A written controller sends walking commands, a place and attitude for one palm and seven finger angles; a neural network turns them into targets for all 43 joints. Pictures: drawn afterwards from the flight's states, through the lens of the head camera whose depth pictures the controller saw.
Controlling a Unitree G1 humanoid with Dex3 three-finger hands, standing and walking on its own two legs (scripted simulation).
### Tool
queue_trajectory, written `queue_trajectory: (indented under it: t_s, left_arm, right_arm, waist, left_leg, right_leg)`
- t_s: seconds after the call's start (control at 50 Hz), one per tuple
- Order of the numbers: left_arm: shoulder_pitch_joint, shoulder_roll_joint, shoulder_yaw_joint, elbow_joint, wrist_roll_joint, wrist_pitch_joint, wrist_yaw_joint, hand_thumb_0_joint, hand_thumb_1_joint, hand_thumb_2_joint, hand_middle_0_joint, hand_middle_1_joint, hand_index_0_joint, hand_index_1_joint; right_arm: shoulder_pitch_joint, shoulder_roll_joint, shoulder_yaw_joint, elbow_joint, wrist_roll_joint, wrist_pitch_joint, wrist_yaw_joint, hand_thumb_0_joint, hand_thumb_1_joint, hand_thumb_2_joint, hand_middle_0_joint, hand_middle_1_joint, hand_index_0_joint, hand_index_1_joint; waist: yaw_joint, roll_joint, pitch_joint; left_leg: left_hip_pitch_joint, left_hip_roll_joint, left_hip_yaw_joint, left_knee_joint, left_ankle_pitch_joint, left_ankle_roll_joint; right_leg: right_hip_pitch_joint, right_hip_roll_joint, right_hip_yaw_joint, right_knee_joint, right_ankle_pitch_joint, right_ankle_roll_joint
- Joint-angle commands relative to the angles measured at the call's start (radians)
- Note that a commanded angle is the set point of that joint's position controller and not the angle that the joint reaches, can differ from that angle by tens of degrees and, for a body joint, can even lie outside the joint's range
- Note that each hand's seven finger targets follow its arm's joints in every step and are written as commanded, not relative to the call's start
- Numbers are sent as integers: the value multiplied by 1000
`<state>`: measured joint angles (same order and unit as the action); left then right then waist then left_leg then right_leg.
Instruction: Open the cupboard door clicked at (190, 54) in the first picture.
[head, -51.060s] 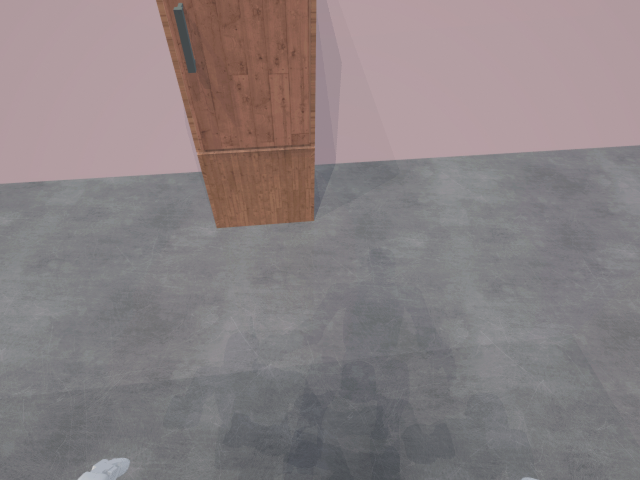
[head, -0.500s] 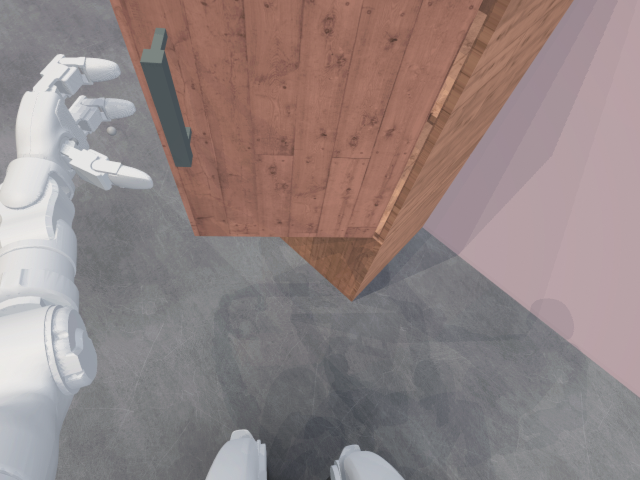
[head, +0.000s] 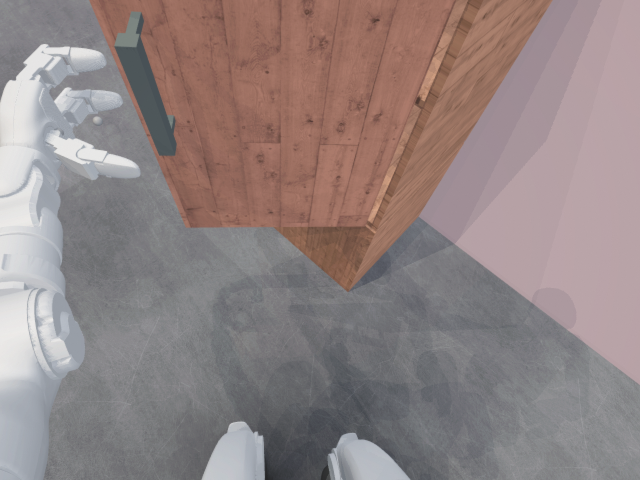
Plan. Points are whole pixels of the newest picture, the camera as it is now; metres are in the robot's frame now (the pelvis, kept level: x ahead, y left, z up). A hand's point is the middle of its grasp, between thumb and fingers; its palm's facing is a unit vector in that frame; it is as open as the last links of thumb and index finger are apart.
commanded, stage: slide the fingers in behind the handle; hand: left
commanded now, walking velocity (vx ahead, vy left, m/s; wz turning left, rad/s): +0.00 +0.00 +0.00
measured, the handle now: (153, 91) +0.56 +0.17 +0.10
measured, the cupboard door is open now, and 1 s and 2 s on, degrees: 46 46 46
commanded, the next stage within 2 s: close the thumb around the handle in 1.58 s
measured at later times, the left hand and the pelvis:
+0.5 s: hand (130, 121) +0.52 +0.19 +0.10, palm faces -0.01 -1.00 +0.00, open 14.0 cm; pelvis +0.00 +0.00 +0.00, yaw +0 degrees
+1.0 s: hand (164, 126) +0.51 +0.15 +0.10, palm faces -0.02 -1.00 -0.03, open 14.0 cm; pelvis +0.00 +0.00 +0.00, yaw +0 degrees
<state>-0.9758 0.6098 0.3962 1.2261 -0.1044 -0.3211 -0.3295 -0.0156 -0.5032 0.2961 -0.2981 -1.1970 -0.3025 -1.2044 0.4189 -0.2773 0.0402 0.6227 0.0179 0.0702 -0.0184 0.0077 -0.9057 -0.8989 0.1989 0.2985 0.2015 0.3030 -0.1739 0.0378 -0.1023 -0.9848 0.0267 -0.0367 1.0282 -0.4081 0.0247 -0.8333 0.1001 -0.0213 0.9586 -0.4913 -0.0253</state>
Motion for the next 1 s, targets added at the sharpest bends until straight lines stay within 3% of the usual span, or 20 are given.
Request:
queue_trajectory:
  t_s: [0.0, 0.02, 0.04, 0.08, 0.14, 0.16, 0.24, 0.32, 0.38, 0.42, 0.5, 0.54, 0.56, 0.6, 0.7, 0.76, 0.82, 0.88, 0.92, 0.98]
  left_arm:
    - [-448, 212, 8, -178, -33, -62, -17, 0, -500, 300, -300, -1200, -300, -1200]
    - [-459, 200, 0, -180, -38, -61, -16, 0, -500, 300, -300, -1200, -300, -1200]
    - [-461, 238, 26, -187, -30, -61, -12, 0, -500, 300, -300, -1200, -300, -1200]
    - [-440, 245, 33, -210, -26, -60, -5, 0, -500, 300, -300, -1200, -300, -1200]
    - [-437, 213, 23, -256, -24, -79, 8, 0, -500, 300, -300, -1200, -300, -1200]
    - [-423, 226, 34, -258, -23, -81, 14, 0, -500, 300, -300, -1200, -300, -1200]
    - [-427, 205, 34, -270, -21, -86, 34, 0, -500, 300, -300, -1200, -300, -1200]
    - [-470, 133, -21, -259, -17, -80, 59, 0, -500, 300, -300, -1200, -300, -1200]
    - [-475, 133, -16, -262, -8, -84, 77, 0, -500, 300, -300, -1200, -300, -1200]
    - [-479, 97, -31, -256, -13, -87, 87, 0, -500, 300, -300, -1200, -300, -1200]
    - [-440, 92, -29, -261, -4, -87, 99, 0, -500, 300, -300, -1200, -300, -1200]
    - [-472, 57, -56, -297, 1, -102, 105, 0, -500, 300, -300, -1200, -300, -1200]
    - [-450, 54, -54, -286, 3, -103, 107, 0, -500, 300, -300, -1200, -300, -1200]
    - [-451, 17, -75, -282, -6, -100, 115, 0, -500, 300, -300, -1200, -300, -1200]
    - [-468, 28, -60, -250, -3, -89, 143, 0, -500, 300, -300, -1200, -300, -1200]
    - [-449, 64, -28, -247, 10, -102, 162, 0, -500, 300, -300, -1200, -300, -1200]
    - [-476, 7, -71, -296, 16, -130, 170, 0, -500, 300, -300, -1200, -300, -1200]
    - [-444, 30, -54, -269, 17, -127, 172, 0, -500, 300, -300, -1200, -300, -1200]
    - [-446, -9, -79, -266, 11, -118, 169, 0, -500, 300, -300, -1200, -300, -1200]
    - [-468, -27, -94, -247, 7, -100, 176, 0, -500, 300, -300, -1200, -300, -1200]
  right_arm:
    - [161, -189, -69, -35, -5, -25, -11, 0, -900, -900, 200, 300, 200, 300]
    - [164, -186, -66, -37, -6, -27, -11, 0, -900, -900, 200, 300, 200, 300]
    - [166, -192, -70, -34, -4, -28, -12, 0, -900, -900, 200, 300, 200, 300]
    - [170, -191, -72, -40, -7, -27, -10, 0, -900, -900, 200, 300, 200, 300]
    - [165, -182, -75, -40, -9, -31, -2, 0, -900, -900, 200, 300, 200, 300]
    - [168, -184, -75, -38, -12, -29, -1, 0, -900, -900, 200, 300, 200, 300]
    - [166, -183, -80, -43, -9, -29, 4, 0, -900, -900, 200, 300, 200, 300]
    - [169, -177, -77, -36, -15, -31, 7, 0, -900, -900, 200, 300, 200, 300]
    - [167, -181, -84, -32, -16, -35, 9, 0, -900, -900, 200, 300, 200, 300]
    - [169, -175, -81, -30, -21, -39, 12, 0, -900, -900, 200, 300, 200, 300]
    - [163, -174, -83, -38, -23, -37, 20, 0, -900, -900, 200, 300, 200, 300]
    - [157, -168, -84, -36, -23, -39, 23, 0, -900, -900, 200, 300, 200, 300]
    - [157, -166, -86, -34, -24, -37, 24, 0, -900, -900, 200, 300, 200, 300]
    - [153, -166, -87, -37, -23, -36, 28, 0, -900, -900, 200, 300, 200, 300]
    - [155, -165, -84, -34, -23, -36, 27, 0, -900, -900, 200, 300, 200, 300]
    - [150, -164, -82, -38, -25, -39, 26, 0, -900, -900, 200, 300, 200, 300]
    - [146, -154, -84, -43, -29, -43, 31, 0, -900, -900, 200, 300, 200, 300]
    - [149, -163, -87, -38, -27, -41, 32, 0, -900, -900, 200, 300, 200, 300]
    - [148, -157, -87, -42, -26, -40, 34, 0, -900, -900, 200, 300, 200, 300]
    - [148, -161, -87, -38, -24, -39, 32, 0, -900, -900, 200, 300, 200, 300]
  waist:
    - [-30, 81, -421]
    - [-32, 81, -409]
    - [-24, 88, -438]
    - [-11, 104, -462]
    - [0, 154, -509]
    - [4, 148, -498]
    - [1, 117, -502]
    - [-24, 123, -434]
    - [-22, 124, -468]
    - [-26, 131, -456]
    - [-5, 119, -496]
    - [-13, 131, -520]
    - [-6, 133, -506]
    - [-17, 105, -475]
    - [-19, 64, -445]
    - [-5, 65, -460]
    - [-9, 111, -485]
    - [-6, 82, -487]
    - [-9, 94, -477]
    - [-23, 50, -445]
  left_leg:
    - [472, 3, -33, -64, 310, 24]
    - [456, -2, -29, -64, 306, 28]
    - [465, 2, -26, -63, 309, 26]
    - [476, 1, -27, -67, 331, 24]
    - [534, 2, -26, -60, 371, 19]
    - [534, 4, -32, -63, 376, 16]
    - [530, 2, -28, -67, 372, 18]
    - [538, 4, -45, -75, 339, 16]
    - [560, 9, -50, -72, 343, 13]
    - [571, 5, -52, -68, 370, 13]
    - [578, 4, -47, -68, 406, 9]
    - [603, 5, -49, -58, 429, 9]
    - [603, 6, -54, -60, 427, 4]
    - [590, 5, -51, -68, 389, 8]
    - [529, -4, -44, -73, 345, 14]
    - [513, -9, -38, -67, 350, 15]
    - [557, -8, -40, -60, 379, 12]
    - [540, -5, -38, -65, 363, 10]
    - [540, -11, -33, -65, 360, 12]
    - [505, -9, -34, -71, 307, 15]
  right_leg:
    - [14, -15, 13, -138, 333, 9]
    - [25, -15, 15, -139, 335, 8]
    - [26, -18, 20, -136, 341, 11]
    - [42, -19, 19, -131, 356, 7]
    - [26, -16, 15, -121, 373, 4]
    - [30, -15, 9, -120, 370, 1]
    - [42, -12, 10, -121, 378, 6]
    - [-14, -11, -4, -127, 319, 1]
    - [-32, -15, 0, -125, 313, 2]
    - [-38, -13, -8, -119, 326, -2]
    - [-1, -15, -5, -110, 369, 0]
    - [-20, -15, -6, -101, 384, 1]
    - [-22, -15, -11, -102, 374, -2]
    - [-24, -12, -11, -114, 354, 1]
    - [4, -16, -4, -117, 348, 4]
    - [23, -20, 3, -110, 364, 3]
    - [0, -19, -1, -101, 369, -1]
    - [16, -19, 2, -105, 368, 2]
    - [22, -18, 0, -107, 374, -1]
    - [6, -21, 3, -120, 340, 7]
